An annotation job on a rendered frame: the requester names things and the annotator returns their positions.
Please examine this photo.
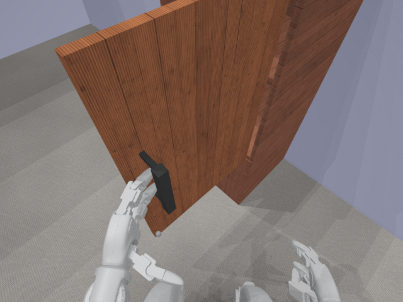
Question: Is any robot right hand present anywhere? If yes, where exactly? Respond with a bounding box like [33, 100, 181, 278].
[288, 240, 341, 302]

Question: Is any right robot thigh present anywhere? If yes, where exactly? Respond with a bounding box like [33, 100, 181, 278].
[233, 285, 273, 302]

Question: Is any left robot forearm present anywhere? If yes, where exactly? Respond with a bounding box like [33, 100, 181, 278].
[83, 266, 132, 302]

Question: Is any cupboard door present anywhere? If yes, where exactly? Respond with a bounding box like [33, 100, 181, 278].
[54, 0, 290, 237]

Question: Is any handle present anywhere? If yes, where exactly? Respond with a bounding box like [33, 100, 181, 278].
[139, 150, 176, 214]

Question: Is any robot thigh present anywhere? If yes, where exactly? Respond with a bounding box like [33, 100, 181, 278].
[144, 282, 184, 302]
[233, 285, 273, 302]

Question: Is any robot left hand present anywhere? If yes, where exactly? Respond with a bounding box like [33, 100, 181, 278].
[101, 168, 184, 286]

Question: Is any left robot thigh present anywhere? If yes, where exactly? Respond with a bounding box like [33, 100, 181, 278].
[144, 282, 184, 302]

